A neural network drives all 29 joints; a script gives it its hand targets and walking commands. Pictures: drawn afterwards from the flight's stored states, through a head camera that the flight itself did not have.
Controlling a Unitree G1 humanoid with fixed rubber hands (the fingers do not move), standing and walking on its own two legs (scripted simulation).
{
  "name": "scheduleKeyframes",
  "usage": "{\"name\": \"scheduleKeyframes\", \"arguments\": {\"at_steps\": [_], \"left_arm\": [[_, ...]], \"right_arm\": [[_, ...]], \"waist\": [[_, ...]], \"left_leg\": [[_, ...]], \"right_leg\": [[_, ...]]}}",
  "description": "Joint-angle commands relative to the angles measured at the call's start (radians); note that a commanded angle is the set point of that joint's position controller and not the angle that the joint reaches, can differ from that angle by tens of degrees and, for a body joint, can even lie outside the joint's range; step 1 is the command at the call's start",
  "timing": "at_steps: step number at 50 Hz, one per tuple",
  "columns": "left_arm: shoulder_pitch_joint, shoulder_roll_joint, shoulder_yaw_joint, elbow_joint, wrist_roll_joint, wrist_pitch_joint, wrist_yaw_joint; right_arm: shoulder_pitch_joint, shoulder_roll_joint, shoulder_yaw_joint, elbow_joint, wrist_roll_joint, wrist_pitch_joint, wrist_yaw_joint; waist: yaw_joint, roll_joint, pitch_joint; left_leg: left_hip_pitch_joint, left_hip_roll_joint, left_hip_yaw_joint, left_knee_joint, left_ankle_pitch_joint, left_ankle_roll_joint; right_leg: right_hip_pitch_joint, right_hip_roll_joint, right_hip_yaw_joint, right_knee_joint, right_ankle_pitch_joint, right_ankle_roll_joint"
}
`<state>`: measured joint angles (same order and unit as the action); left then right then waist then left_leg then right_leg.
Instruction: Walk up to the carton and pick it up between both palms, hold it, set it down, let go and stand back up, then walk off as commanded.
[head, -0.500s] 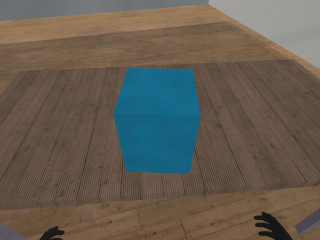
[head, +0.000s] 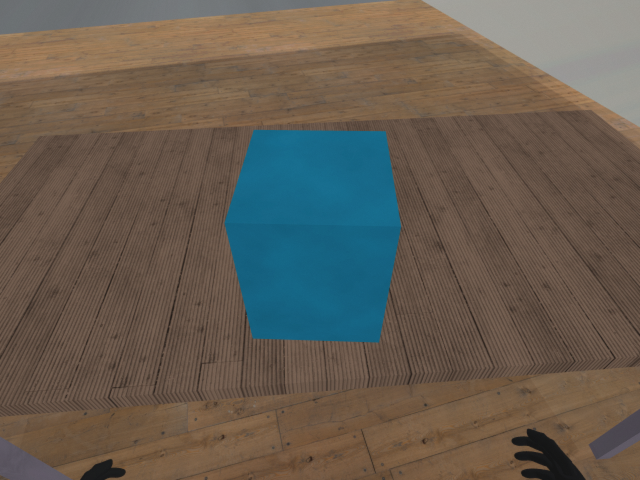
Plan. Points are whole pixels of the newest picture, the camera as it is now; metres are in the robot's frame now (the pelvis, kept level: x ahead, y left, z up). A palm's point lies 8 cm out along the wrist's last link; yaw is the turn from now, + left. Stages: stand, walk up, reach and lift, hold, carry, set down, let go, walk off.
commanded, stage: walk off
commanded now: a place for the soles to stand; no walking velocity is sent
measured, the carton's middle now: (317, 237) +0.47 +0.01 +0.05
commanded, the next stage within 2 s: none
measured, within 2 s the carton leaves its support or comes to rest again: neither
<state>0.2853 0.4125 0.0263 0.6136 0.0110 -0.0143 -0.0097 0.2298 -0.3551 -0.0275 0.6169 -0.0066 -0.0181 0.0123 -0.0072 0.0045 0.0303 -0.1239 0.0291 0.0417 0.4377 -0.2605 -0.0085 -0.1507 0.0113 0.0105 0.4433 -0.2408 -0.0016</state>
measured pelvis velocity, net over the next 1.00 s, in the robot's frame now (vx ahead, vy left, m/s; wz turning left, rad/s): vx -0.28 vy -0.05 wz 0.01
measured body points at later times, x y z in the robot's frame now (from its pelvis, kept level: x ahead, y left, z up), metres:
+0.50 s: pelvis -0.13 -0.02 -0.03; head -0.11 -0.01 +0.42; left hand -0.03 +0.32 -0.11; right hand +0.05 -0.32 -0.09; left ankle -0.01 +0.12 -0.74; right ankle -0.18 -0.11 -0.68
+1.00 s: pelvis -0.28 -0.05 -0.02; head -0.26 -0.09 +0.42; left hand -0.17 +0.28 -0.07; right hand -0.16 -0.37 -0.13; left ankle -0.29 +0.13 -0.66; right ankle -0.16 -0.11 -0.74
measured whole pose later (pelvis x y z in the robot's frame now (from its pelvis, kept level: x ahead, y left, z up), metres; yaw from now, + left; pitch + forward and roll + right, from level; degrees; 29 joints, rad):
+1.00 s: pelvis -0.28 -0.05 -0.02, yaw +1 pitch -7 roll +4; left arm 0.27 0.45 0.03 0.63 0.04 0.03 0.00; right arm 0.26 -0.48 -0.03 0.62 -0.01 0.08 -0.01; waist -0.01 0.03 0.18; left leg -0.40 -0.13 -0.17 1.19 -0.45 0.01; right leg -0.36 0.03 0.04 0.64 -0.17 -0.07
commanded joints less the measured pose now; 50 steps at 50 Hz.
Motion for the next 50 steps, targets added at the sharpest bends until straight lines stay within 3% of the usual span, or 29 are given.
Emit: {"name": "scheduleKeyframes", "arguments": {"at_steps": [1,7,8,9,10,11,12,15,17,18,22,24,26,27,28,29,30,31,35,36,37,38,39,42,43,46,47,49,50], "left_arm": [[0.015,0.226,0.079,-0.023,-0.002,-0.001,0.009],[-0.056,0.269,0.083,-0.064,0.012,0.030,0.016],[-0.063,0.253,0.082,-0.066,0.012,0.036,0.013],[-0.028,0.237,0.077,-0.060,0.004,0.040,0.014],[-0.021,0.214,0.066,-0.051,0.007,0.050,0.017],[-0.015,0.208,0.068,-0.038,0.015,0.060,0.023],[0.019,0.212,0.067,-0.034,0.022,0.059,0.025],[0.085,0.226,0.076,0.024,-0.001,0.077,0.019],[0.098,0.227,0.084,0.026,0.003,0.085,0.017],[0.106,0.243,0.084,0.023,0.004,0.086,0.018],[0.067,0.201,0.086,0.033,0.004,0.067,0.005],[0.074,0.204,0.098,0.044,0.003,0.049,0.005],[0.143,0.204,0.115,0.050,0.009,0.041,0.009],[0.153,0.252,0.120,0.050,0.020,0.043,0.014],[0.076,0.311,0.119,0.017,0.040,0.033,0.017],[0.019,0.325,0.116,-0.003,0.049,0.029,0.023],[-0.039,0.363,0.133,-0.025,0.048,0.037,0.029],[-0.108,0.319,0.127,-0.033,0.044,0.036,0.030],[-0.123,0.259,0.133,-0.049,0.041,0.027,0.029],[-0.084,0.240,0.137,-0.046,0.032,0.022,0.032],[-0.081,0.234,0.133,-0.062,0.033,0.021,0.032],[-0.053,0.224,0.130,-0.058,0.025,0.021,0.036],[-0.047,0.230,0.128,-0.047,0.027,0.019,0.032],[-0.078,0.239,0.130,-0.062,0.022,0.025,0.030],[-0.100,0.252,0.133,-0.071,0.027,0.031,0.027],[-0.097,0.276,0.140,-0.066,0.023,0.042,0.024],[-0.109,0.266,0.142,-0.059,0.025,0.037,0.023],[-0.118,0.284,0.143,-0.063,0.024,0.044,0.021],[-0.104,0.286,0.144,-0.063,0.026,0.042,0.020]], "right_arm": [[0.020,-0.268,-0.079,-0.010,-0.018,0.010,-0.014],[0.101,-0.269,-0.092,-0.015,-0.021,0.039,-0.009],[0.110,-0.291,-0.094,-0.007,-0.027,0.039,-0.014],[0.094,-0.312,-0.100,-0.001,-0.032,0.036,-0.012],[0.110,-0.356,-0.112,-0.010,-0.041,0.037,-0.014],[0.058,-0.365,-0.109,-0.006,-0.031,0.035,-0.018],[0.029,-0.372,-0.108,-0.010,-0.029,0.031,-0.022],[-0.074,-0.339,-0.091,-0.049,-0.039,0.038,-0.031],[-0.133,-0.332,-0.088,-0.067,-0.039,0.040,-0.034],[-0.139,-0.333,-0.086,-0.070,-0.033,0.042,-0.033],[-0.098,-0.313,-0.105,-0.042,-0.045,0.052,-0.029],[-0.141,-0.328,-0.106,-0.040,-0.038,0.059,-0.029],[-0.162,-0.300,-0.099,-0.035,-0.034,0.072,-0.027],[-0.133,-0.278,-0.098,-0.029,-0.031,0.076,-0.034],[-0.083,-0.248,-0.080,-0.019,-0.019,0.082,-0.034],[-0.067,-0.263,-0.089,0.006,-0.019,0.093,-0.039],[-0.105,-0.293,-0.087,0.005,-0.021,0.098,-0.048],[-0.043,-0.298,-0.090,0.041,-0.018,0.101,-0.040],[0.038,-0.318,-0.079,0.059,0.008,0.097,-0.039],[0.040,-0.319,-0.082,0.059,-0.001,0.096,-0.033],[0.029,-0.314,-0.082,0.055,0.000,0.090,-0.039],[0.022,-0.300,-0.077,0.049,-0.002,0.086,-0.034],[0.026,-0.312,-0.081,0.059,-0.003,0.086,-0.038],[0.049,-0.305,-0.077,0.049,0.003,0.080,-0.037],[0.070,-0.306,-0.073,0.054,0.005,0.085,-0.033],[0.117,-0.328,-0.086,0.067,-0.003,0.092,-0.026],[0.129,-0.324,-0.087,0.072,-0.002,0.084,-0.021],[0.163,-0.309,-0.085,0.080,-0.014,0.083,-0.020],[0.170,-0.326,-0.089,0.079,-0.007,0.080,-0.015]], "waist": [[0.013,-0.025,-0.019],[-0.025,-0.082,-0.058],[-0.035,-0.048,-0.063],[-0.026,0.084,-0.062],[-0.050,0.191,-0.070],[-0.028,0.152,-0.052],[-0.017,0.140,-0.044],[0.027,0.197,0.005],[0.030,0.220,0.066],[0.025,0.148,0.030],[-0.011,0.226,0.006],[0.024,0.225,-0.019],[0.059,0.142,0.028],[0.068,-0.092,0.062],[0.033,-0.237,0.077],[0.023,-0.195,0.070],[0.053,-0.210,0.125],[0.014,-0.179,0.155],[0.008,-0.168,0.098],[0.014,-0.102,0.072],[0.028,-0.130,0.044],[0.036,-0.122,0.020],[0.031,-0.066,0.003],[0.032,-0.117,0.021],[0.029,-0.189,0.047],[0.021,-0.193,0.089],[0.002,-0.156,0.077],[0.005,-0.210,0.085],[-0.005,-0.163,0.071]], "left_leg": [[-0.075,0.037,-0.087,0.196,0.419,0.102],[-0.054,-0.020,-0.095,0.275,0.068,0.107],[-0.052,0.029,-0.137,0.219,0.121,0.132],[-0.076,0.105,-0.233,0.107,0.184,0.160],[-0.066,0.281,-0.401,-0.035,0.400,0.236],[-0.126,0.339,-0.449,-0.060,0.429,0.272],[-0.190,0.353,-0.495,-0.098,0.320,0.271],[-0.283,0.274,-0.299,-0.094,0.160,0.237],[-0.319,0.272,-0.298,-0.122,0.025,0.252],[-0.280,0.263,-0.326,-0.143,-0.083,0.239],[-0.116,0.235,-0.299,-0.031,-0.027,0.217],[-0.100,0.196,-0.261,0.087,0.067,0.181],[-0.283,0.091,-0.209,0.230,-0.125,0.128],[-0.446,-0.016,-0.119,0.401,-0.238,0.083],[-0.559,-0.118,-0.149,0.558,-0.270,0.044],[-0.510,-0.136,-0.226,0.687,-0.274,0.035],[-0.471,-0.182,-0.307,0.782,-0.289,0.040],[-0.475,-0.167,-0.309,0.822,-0.222,0.047],[-0.502,-0.224,-0.313,0.881,-0.122,0.026],[-0.518,-0.224,-0.300,0.870,-0.117,0.015],[-0.516,-0.215,-0.296,0.848,-0.142,0.013],[-0.536,-0.206,-0.270,0.817,-0.134,0.003],[-0.532,-0.201,-0.277,0.793,-0.160,-0.007],[-0.472,-0.163,-0.250,0.744,-0.199,0.003],[-0.430,-0.162,-0.205,0.736,-0.216,0.007],[-0.354,-0.159,-0.174,0.739,-0.236,0.018],[-0.338,-0.155,-0.179,0.693,-0.249,0.015],[-0.334,-0.125,-0.149,0.630,-0.234,0.032],[-0.302,-0.140,-0.154,0.631,-0.271,0.026]], "right_leg": [[-0.124,-0.129,0.138,0.107,0.487,-0.166],[-0.250,-0.194,0.220,0.118,0.330,-0.201],[-0.252,-0.138,0.179,0.199,0.291,-0.173],[-0.276,-0.060,0.133,0.326,0.151,-0.142],[-0.300,0.098,0.046,0.548,-0.171,-0.060],[-0.301,0.136,0.108,0.689,-0.369,-0.043],[-0.279,0.139,0.150,0.746,-0.363,-0.031],[-0.256,0.125,0.130,0.835,-0.301,-0.028],[-0.275,0.128,0.143,0.899,-0.234,-0.011],[-0.288,0.145,0.128,0.920,-0.218,-0.007],[-0.284,0.034,0.092,0.513,-0.274,-0.010],[-0.219,-0.027,0.103,0.205,-0.282,-0.025],[-0.096,-0.039,0.182,-0.036,-0.247,-0.064],[-0.045,-0.115,0.357,-0.102,-0.199,-0.076],[-0.132,-0.256,0.565,-0.108,-0.048,-0.093],[-0.194,-0.274,0.518,-0.114,0.034,-0.118],[-0.373,-0.305,0.629,-0.201,-0.125,-0.122],[-0.371,-0.272,0.538,-0.189,-0.228,-0.097],[-0.160,-0.153,0.371,-0.116,-0.211,-0.041],[-0.088,-0.182,0.402,-0.112,-0.186,-0.058],[-0.042,-0.180,0.370,-0.101,-0.160,-0.040],[0.041,-0.190,0.363,-0.077,-0.106,-0.081],[0.068,-0.202,0.396,-0.066,-0.050,-0.066],[0.023,-0.217,0.384,-0.085,-0.187,-0.135],[-0.051,-0.214,0.363,-0.107,-0.269,-0.158],[-0.176,-0.240,0.387,-0.187,-0.419,-0.128],[-0.169,-0.220,0.348,-0.148,-0.363,-0.145],[-0.189,-0.265,0.407,-0.187,-0.446,-0.163],[-0.195,-0.243,0.382,-0.165,-0.424,-0.144]]}}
